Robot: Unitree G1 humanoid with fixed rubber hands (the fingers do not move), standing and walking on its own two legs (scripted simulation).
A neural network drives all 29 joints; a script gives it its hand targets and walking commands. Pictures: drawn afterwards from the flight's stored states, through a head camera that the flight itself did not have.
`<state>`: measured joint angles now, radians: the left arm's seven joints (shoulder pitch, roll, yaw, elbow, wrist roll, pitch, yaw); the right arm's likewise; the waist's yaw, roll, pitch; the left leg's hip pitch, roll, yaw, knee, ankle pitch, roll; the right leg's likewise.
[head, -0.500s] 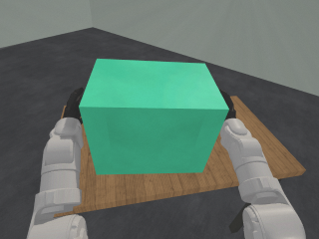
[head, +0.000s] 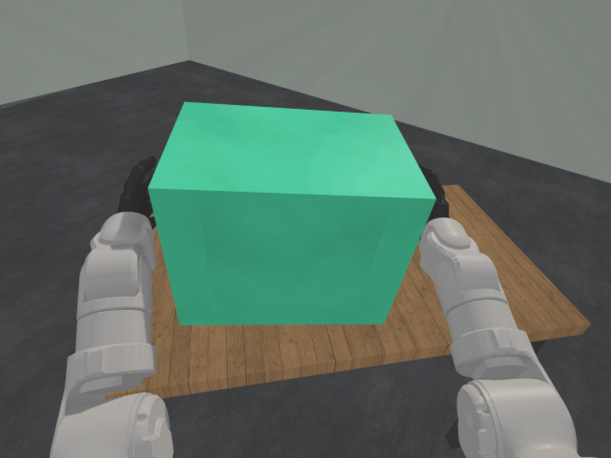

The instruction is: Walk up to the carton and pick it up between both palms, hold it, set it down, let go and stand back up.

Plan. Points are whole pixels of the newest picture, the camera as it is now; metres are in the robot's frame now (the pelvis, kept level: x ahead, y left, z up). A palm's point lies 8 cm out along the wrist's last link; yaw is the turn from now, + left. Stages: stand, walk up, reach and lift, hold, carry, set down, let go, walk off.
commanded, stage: reach and lift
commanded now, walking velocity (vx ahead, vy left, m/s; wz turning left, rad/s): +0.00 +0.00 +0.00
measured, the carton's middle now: (288, 217) +0.41 +0.00 +0.16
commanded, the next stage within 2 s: hold in 0.54 s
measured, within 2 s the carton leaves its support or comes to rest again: neither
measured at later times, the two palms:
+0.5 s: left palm (141, 205) +0.39 +0.19 +0.20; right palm (433, 204) +0.38 -0.19 +0.20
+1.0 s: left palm (128, 202) +0.37 +0.20 +0.22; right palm (438, 195) +0.37 -0.18 +0.23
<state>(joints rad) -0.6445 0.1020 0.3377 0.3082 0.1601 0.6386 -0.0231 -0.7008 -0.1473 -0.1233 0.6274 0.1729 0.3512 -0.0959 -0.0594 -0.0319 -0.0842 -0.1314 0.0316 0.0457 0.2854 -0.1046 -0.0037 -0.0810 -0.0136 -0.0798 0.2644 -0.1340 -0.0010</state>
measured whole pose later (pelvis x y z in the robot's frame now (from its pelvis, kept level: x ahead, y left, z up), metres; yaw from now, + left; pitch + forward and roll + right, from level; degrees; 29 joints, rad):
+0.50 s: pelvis +0.02 +0.00 +0.00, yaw -1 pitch -3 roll -1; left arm -0.64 0.12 0.31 0.20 0.16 0.72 -0.01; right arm -0.72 -0.20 -0.05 0.58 0.29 0.40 -0.13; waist -0.08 -0.05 -0.08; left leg -0.13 0.04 0.05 0.32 -0.15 -0.01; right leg -0.06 0.00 -0.07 0.25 -0.15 0.00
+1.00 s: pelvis +0.01 +0.00 +0.00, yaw +0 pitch -3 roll -1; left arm -0.65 0.10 0.35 0.13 0.18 0.83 -0.03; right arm -0.76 -0.19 -0.07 0.53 0.29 0.52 -0.14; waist -0.08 -0.04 -0.10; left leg -0.12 0.04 0.05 0.31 -0.13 -0.01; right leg -0.06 0.00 -0.08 0.26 -0.15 0.00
